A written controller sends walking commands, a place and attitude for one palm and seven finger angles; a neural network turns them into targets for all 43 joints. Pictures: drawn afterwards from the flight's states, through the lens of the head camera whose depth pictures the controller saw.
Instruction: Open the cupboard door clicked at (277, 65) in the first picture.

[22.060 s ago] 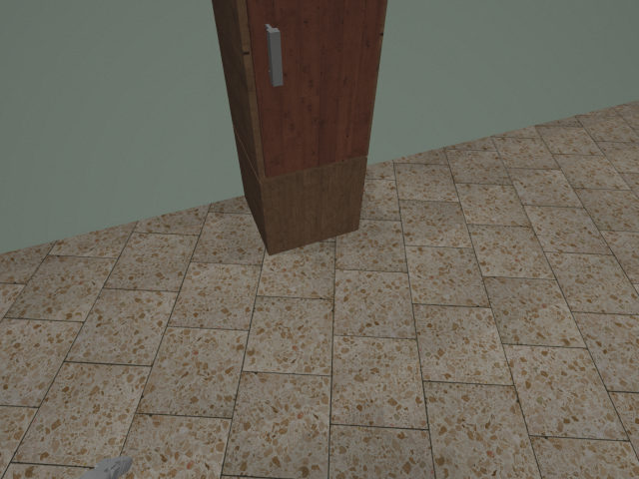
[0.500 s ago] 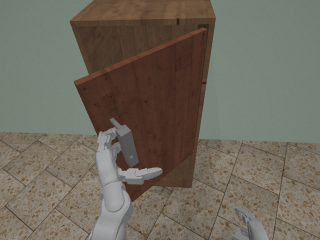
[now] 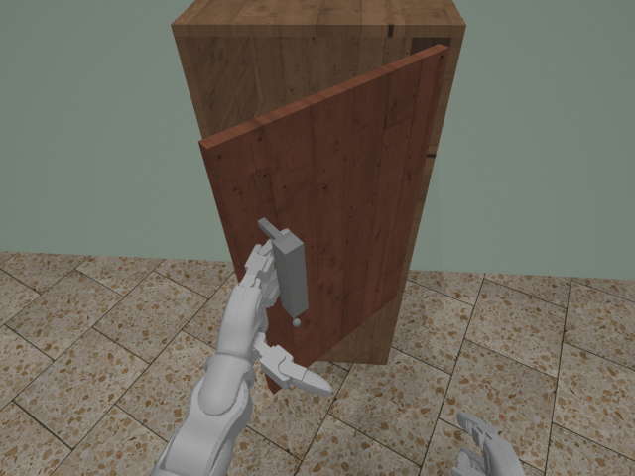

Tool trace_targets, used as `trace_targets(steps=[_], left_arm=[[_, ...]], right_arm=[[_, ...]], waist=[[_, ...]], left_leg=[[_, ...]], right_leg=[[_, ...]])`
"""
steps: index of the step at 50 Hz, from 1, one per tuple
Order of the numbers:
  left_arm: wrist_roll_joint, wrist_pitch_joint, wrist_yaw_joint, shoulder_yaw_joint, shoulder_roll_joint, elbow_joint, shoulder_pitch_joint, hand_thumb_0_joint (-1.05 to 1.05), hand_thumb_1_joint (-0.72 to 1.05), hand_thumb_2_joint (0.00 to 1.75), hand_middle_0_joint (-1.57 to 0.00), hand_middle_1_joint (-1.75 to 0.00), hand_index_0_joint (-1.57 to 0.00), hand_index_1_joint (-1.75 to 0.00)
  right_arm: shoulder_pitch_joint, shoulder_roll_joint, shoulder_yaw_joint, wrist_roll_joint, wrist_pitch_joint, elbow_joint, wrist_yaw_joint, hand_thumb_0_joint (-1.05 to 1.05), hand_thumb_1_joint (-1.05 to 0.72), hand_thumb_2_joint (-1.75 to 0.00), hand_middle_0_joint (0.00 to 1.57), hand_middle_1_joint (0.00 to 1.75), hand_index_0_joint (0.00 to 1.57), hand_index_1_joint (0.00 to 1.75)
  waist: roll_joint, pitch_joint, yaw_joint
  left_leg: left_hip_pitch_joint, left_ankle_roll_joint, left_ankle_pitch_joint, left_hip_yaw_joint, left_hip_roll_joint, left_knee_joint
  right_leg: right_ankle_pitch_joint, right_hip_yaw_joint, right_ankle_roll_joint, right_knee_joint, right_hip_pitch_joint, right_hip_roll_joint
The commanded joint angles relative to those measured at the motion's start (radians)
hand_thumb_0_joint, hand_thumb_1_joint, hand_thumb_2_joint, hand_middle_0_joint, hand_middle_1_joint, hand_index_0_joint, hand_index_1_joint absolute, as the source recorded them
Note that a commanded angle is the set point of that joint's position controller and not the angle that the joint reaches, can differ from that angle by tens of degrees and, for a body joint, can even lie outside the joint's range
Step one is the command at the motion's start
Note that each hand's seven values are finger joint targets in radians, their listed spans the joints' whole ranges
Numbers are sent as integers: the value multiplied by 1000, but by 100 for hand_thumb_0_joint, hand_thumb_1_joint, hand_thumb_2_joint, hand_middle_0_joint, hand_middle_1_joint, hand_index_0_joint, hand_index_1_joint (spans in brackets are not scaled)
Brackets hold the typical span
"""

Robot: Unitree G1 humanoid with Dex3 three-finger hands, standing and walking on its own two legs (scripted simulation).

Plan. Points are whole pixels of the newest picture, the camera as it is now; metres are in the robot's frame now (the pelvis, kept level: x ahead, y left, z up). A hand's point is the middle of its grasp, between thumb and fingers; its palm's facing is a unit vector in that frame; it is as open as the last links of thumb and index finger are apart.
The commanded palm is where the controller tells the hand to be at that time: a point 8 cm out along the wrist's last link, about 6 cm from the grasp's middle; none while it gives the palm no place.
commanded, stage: slide the hand sideways off the handle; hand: left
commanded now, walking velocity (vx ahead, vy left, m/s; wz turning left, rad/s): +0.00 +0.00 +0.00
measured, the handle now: (281, 267) +0.36 +0.07 +0.09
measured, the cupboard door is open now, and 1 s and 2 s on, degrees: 44 46 46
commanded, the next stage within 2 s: draw the hand back to the body in 1.00 s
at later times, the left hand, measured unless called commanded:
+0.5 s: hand (264, 348) +0.24 +0.08 +0.10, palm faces -0.05 -1.00 +0.03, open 16.3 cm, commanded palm +0.21 +0.13 +0.09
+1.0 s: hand (221, 384) +0.20 +0.12 +0.09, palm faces +0.01 -1.00 -0.03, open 16.3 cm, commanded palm +0.18 +0.17 +0.09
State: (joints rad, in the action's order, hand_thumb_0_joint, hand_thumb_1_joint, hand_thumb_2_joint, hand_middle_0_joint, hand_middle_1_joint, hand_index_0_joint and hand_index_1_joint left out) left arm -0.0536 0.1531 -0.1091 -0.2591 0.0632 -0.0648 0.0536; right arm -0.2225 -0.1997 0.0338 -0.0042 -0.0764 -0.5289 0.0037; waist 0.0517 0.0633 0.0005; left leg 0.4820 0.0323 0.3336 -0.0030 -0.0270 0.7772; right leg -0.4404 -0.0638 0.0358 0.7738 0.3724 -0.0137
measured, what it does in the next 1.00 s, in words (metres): stands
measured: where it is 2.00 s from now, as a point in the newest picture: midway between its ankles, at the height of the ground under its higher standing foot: outside the picture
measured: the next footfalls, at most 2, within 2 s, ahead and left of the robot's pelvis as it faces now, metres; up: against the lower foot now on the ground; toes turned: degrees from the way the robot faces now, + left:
none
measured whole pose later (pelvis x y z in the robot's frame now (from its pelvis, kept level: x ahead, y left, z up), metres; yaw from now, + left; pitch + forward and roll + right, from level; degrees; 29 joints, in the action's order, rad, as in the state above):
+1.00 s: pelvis +0.01 -0.02 -0.01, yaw +0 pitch +4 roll +0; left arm -0.18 0.20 0.08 -0.02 0.17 0.31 0.57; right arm -0.27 -0.23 0.03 -0.02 0.06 -0.45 0.02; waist 0.04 0.10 0.01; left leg 0.52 0.01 0.38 0.00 0.00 0.83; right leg -0.48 -0.07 0.06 0.82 0.41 -0.04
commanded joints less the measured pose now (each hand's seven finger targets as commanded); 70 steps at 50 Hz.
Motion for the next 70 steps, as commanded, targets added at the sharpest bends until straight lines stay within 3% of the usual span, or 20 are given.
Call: trace_targets(steps=[1, 2, 6, 9, 11, 17, 21, 24, 28, 36, 40, 46, 51, 53, 55, 56, 58, 61, 65, 70], left_arm=[[-82, 56, 40, -21, -128, 244, -252, 0, -50, 30, -15, -30, -15, -30], [-72, 49, 12, -7, -117, 233, -252, 0, -50, 30, -15, -30, -15, -30], [15, 49, -77, 16, -86, 264, -182, 0, -50, 30, -15, -30, -15, -30], [53, 53, -93, 33, -46, 312, -123, 0, -50, 30, -15, -30, -15, -30], [49, 48, -81, 32, -40, 317, -95, 0, -50, 30, -15, -30, -15, -30], [8, 32, -38, 29, -36, 388, -76, 0, -50, 30, -15, -30, -15, -30], [-19, 43, -14, 46, -27, 452, -9, 0, -50, 30, -15, -30, -15, -30], [-22, 51, 0, 91, 18, 465, 78, 0, -50, 30, -15, -30, -15, -30], [-13, 53, 17, 75, 20, 485, 111, 0, -50, 30, -15, -30, -15, -30], [-57, 78, 74, 152, 78, 564, 223, 0, -50, 30, -15, -30, -15, -30], [-85, 89, 113, 222, 126, 561, 369, 0, -50, 30, -15, -30, -15, -30], [-130, 107, 188, 285, 168, 600, 460, 0, -50, 30, -15, -30, -15, -30], [-172, 151, 238, 310, 183, 637, 416, 0, -50, 30, -15, -30, -15, -30], [-186, 169, 252, 332, 196, 623, 430, 0, -50, 30, -15, -30, -15, -30], [-191, 179, 268, 307, 174, 613, 420, 0, -50, 30, -15, -30, -15, -30], [-197, 181, 270, 343, 209, 617, 431, 0, -50, 30, -15, -30, -15, -30], [-197, 171, 275, 378, 246, 629, 454, 0, -50, 30, -15, -30, -15, -30], [-206, 137, 281, 400, 249, 623, 475, 0, -50, 30, -15, -30, -15, -30], [-231, 86, 282, 408, 248, 617, 427, 0, -50, 30, -15, -30, -15, -30], [-245, 50, 290, 428, 264, 657, 422, 0, -50, 30, -15, -30, -15, -30]], right_arm=[[152, -98, -21, -21, 88, 186, 17, 0, -90, -90, 20, 30, 20, 30], [151, -100, -21, -18, 92, 183, 14, 0, -90, -90, 20, 30, 20, 30], [133, -99, -28, -2, 96, 193, -10, 0, -90, -90, 20, 30, 20, 30], [131, -96, -30, 3, 86, 209, -23, 0, -90, -90, 20, 30, 20, 30], [137, -97, -26, 1, 75, 215, -24, 0, -90, -90, 20, 30, 20, 30], [150, -102, -20, -4, 75, 230, -6, 0, -90, -90, 20, 30, 20, 30], [143, -100, -20, -6, 94, 234, -2, 0, -90, -90, 20, 30, 20, 30], [131, -103, -21, -6, 103, 232, -2, 0, -90, -90, 20, 30, 20, 30], [125, -107, -19, -5, 113, 241, -3, 0, -90, -90, 20, 30, 20, 30], [97, -109, -27, -7, 148, 248, 11, 0, -90, -90, 20, 30, 20, 30], [81, -114, -31, -11, 163, 249, 15, 0, -90, -90, 20, 30, 20, 30], [62, -121, -37, -18, 184, 255, 24, 0, -90, -90, 20, 30, 20, 30], [52, -125, -40, -22, 211, 246, 35, 0, -90, -90, 20, 30, 20, 30], [45, -127, -43, -23, 224, 236, 39, 0, -90, -90, 20, 30, 20, 30], [44, -131, -45, -26, 234, 235, 40, 0, -90, -90, 20, 30, 20, 30], [39, -133, -48, -27, 237, 231, 41, 0, -90, -90, 20, 30, 20, 30], [46, -132, -49, -30, 238, 234, 45, 0, -90, -90, 20, 30, 20, 30], [60, -127, -46, -36, 236, 239, 50, 0, -90, -90, 20, 30, 20, 30], [78, -131, -36, -44, 244, 240, 58, 0, -90, -90, 20, 30, 20, 30], [78, -133, -30, -46, 266, 237, 67, 0, -90, -90, 20, 30, 20, 30]], waist=[[-100, 126, -22], [-129, 115, -15], [-112, 148, 5], [-75, 178, 18], [-65, 135, 11], [-77, 100, -11], [-56, 132, -2], [-68, 123, 4], [-50, 79, -10], [-67, 149, 4], [-90, 143, 15], [-92, 115, 11], [-81, 118, -13], [-87, 128, -12], [-75, 123, -18], [-74, 140, -8], [-61, 166, 5], [-49, 150, 21], [-68, 84, 15], [-51, 102, 28]], left_leg=[[-196, -10, -40, 78, 33, -144], [-184, -11, -16, 85, 33, -154], [-182, -12, -40, 73, 39, -155], [-183, -12, -70, 57, 39, -147], [-163, -12, -36, 50, 39, -152], [-160, -6, 10, 54, 39, -152], [-176, -9, -14, 58, 38, -146], [-163, -9, -42, 52, 38, -141], [-140, -6, -24, 55, 34, -129], [-141, 1, -101, 37, 22, -87], [-111, 2, -141, 24, 18, -65], [-61, 2, -138, 22, 8, -30], [-32, -1, -127, 30, 1, 12], [-20, -3, -126, 36, 2, 28], [-20, -3, -114, 36, 1, 31], [-21, -4, -116, 40, 3, 28], [-27, 0, -129, 37, 3, 28], [-37, 0, -131, 34, 4, 6], [-45, 1, -88, 42, 11, -26], [-92, 3, -112, 48, 15, -63]], right_leg=[[144, 2, -1, -159, 101, -15], [119, -1, -1, -156, 97, -15], [123, 2, 4, -127, 100, -13], [142, 10, 10, -120, 78, -10], [117, 14, 10, -134, 85, -11], [85, 17, 4, -157, 92, -14], [106, 15, 3, -146, 92, -17], [133, 16, 3, -142, 80, -17], [122, 19, -2, -138, 111, -13], [226, 34, -8, -125, 70, -13], [313, 45, -18, -118, 48, -10], [390, 74, -41, -117, 49, 7], [416, 110, -59, -118, 66, 23], [421, 122, -62, -116, 65, 28], [388, 115, -61, -114, 90, 27], [381, 115, -58, -112, 79, 26], [392, 125, -59, -114, 54, 32], [379, 109, -53, -119, 47, 26], [263, 90, -45, -156, 78, 12], [256, 49, -33, -153, 64, -5]])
